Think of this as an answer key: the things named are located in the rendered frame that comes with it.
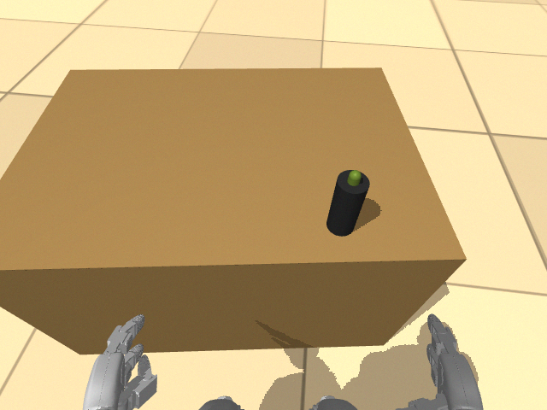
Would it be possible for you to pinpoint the left robot hand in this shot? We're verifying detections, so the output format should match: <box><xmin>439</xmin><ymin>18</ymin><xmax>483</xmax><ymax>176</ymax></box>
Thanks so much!
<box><xmin>83</xmin><ymin>314</ymin><xmax>157</xmax><ymax>410</ymax></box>

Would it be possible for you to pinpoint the right robot hand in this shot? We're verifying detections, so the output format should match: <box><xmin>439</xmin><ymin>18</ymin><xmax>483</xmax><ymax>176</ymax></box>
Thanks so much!
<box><xmin>396</xmin><ymin>314</ymin><xmax>484</xmax><ymax>410</ymax></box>

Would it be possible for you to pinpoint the bottle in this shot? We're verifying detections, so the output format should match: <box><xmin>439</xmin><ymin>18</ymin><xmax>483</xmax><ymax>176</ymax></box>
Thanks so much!
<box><xmin>326</xmin><ymin>170</ymin><xmax>370</xmax><ymax>237</ymax></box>

